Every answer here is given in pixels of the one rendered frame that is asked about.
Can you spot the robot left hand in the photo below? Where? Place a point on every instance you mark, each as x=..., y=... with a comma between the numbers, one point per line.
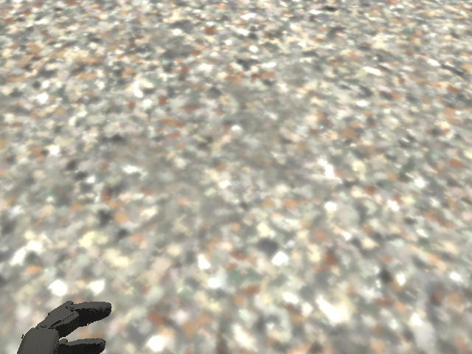
x=60, y=322

